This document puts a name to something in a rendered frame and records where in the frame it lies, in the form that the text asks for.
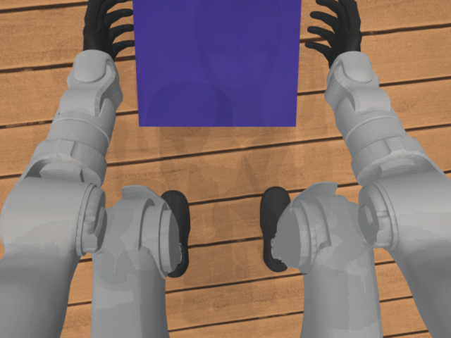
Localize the left robot upper arm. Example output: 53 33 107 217
0 177 107 338

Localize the robot right thigh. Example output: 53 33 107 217
285 195 383 338

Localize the carton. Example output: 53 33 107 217
132 0 302 127

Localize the robot left forearm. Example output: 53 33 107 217
0 49 123 248

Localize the robot left hand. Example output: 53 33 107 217
83 0 135 61

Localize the right robot upper arm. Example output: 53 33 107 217
358 170 451 338

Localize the robot thigh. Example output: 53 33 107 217
285 195 383 338
91 199 178 338

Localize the robot right forearm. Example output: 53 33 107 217
324 51 451 187

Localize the robot right hand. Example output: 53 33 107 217
305 0 362 69

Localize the robot left thigh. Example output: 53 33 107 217
91 199 178 338

